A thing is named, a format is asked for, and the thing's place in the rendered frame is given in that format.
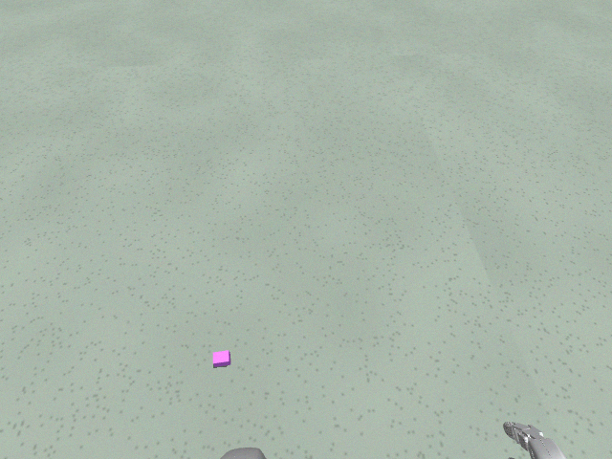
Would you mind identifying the small box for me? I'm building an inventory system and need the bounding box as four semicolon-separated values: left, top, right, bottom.
213;350;230;367

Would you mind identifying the right robot hand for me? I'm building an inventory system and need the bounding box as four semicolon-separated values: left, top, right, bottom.
503;422;567;459

